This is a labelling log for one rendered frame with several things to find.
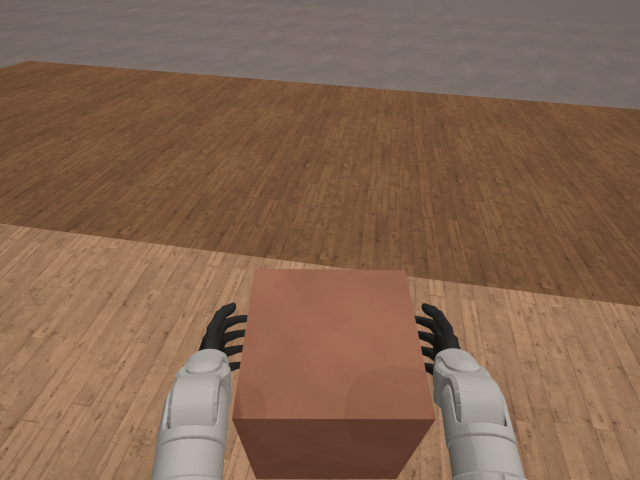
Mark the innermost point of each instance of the robot left forearm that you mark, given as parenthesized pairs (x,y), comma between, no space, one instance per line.
(192,435)

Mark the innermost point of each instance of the robot right forearm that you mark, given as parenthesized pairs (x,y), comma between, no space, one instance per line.
(478,430)

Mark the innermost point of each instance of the robot left hand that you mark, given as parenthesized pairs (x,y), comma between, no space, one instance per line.
(215,338)

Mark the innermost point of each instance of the carton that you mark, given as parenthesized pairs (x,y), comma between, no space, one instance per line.
(332,382)

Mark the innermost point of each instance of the robot right hand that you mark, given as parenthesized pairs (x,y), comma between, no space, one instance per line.
(444,337)

